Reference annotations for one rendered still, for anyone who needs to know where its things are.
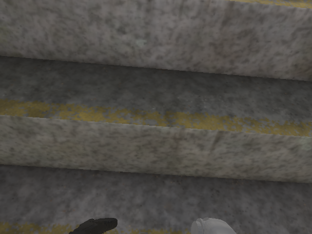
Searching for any left robot hand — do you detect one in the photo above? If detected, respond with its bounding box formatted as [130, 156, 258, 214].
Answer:
[68, 217, 118, 234]

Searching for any right robot thigh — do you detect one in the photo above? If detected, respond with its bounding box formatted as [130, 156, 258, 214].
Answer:
[191, 217, 237, 234]

